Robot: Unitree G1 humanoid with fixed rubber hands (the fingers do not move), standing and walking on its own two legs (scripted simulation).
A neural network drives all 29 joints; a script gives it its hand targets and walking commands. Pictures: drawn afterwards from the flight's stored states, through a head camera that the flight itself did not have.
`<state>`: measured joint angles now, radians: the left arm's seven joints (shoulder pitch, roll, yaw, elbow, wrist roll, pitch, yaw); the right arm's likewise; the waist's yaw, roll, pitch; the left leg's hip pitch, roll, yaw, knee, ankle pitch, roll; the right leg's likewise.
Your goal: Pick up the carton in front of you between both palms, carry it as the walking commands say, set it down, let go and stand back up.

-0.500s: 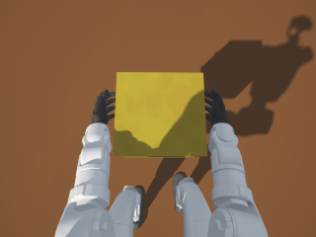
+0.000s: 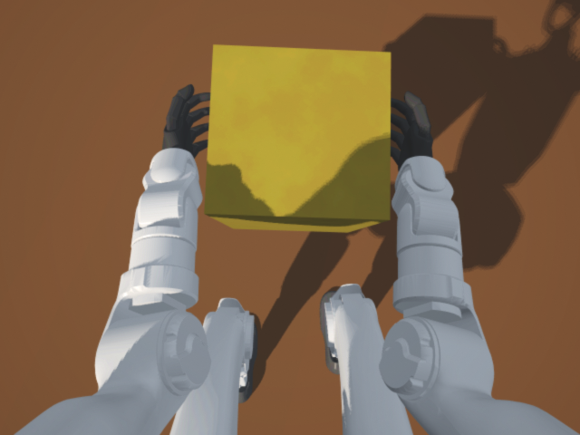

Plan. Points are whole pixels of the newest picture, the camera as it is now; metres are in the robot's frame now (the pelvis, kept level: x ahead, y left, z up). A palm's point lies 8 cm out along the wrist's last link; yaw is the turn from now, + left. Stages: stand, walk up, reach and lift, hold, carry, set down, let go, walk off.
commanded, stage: set down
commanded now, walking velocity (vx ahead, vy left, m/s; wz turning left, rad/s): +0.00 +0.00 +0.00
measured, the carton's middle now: (295, 159) +0.47 -0.03 -0.15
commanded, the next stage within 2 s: none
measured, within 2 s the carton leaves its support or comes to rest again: rests again in 1.76 s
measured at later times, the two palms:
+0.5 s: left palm (207, 154) +0.52 +0.12 -0.23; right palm (377, 168) +0.48 -0.18 -0.24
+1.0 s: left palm (225, 158) +0.55 +0.11 -0.36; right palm (369, 162) +0.52 -0.19 -0.34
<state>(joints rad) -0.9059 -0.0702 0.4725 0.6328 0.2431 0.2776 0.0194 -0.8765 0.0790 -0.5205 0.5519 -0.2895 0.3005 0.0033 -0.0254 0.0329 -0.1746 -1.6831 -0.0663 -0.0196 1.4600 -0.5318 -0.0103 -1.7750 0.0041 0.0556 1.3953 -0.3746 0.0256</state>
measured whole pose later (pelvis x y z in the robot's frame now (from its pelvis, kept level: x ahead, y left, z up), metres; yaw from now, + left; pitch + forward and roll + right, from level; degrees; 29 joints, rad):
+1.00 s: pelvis -0.02 +0.01 -0.20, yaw -1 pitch +46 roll -2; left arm -1.45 0.25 0.16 0.91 0.04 0.27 0.11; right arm -1.40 -0.16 -0.48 0.82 -0.08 0.27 -0.07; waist -0.09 -0.02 0.20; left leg -2.27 -0.10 -0.02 2.17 -0.70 -0.01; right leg -2.36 0.01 0.04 2.05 -0.49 0.06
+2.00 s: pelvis -0.04 +0.01 -0.21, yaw -1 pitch +35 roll -2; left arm -1.57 0.27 0.23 1.04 0.15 0.18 -0.04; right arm -1.52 -0.27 -0.54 1.08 -0.09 0.15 0.02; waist -0.07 -0.04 0.46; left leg -2.17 -0.11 -0.04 2.26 -0.70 -0.03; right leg -2.26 0.02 0.03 2.13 -0.49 0.06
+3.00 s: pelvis -0.02 +0.00 -0.06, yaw +0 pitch +48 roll +0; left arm -1.39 0.41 0.15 0.96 -0.05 0.24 0.02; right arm -1.24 -0.24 -0.34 0.78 0.08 0.22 -0.12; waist -0.09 0.02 0.02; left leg -1.94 -0.07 -0.04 1.65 -0.56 -0.02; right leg -2.01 0.01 0.04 1.56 -0.39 0.03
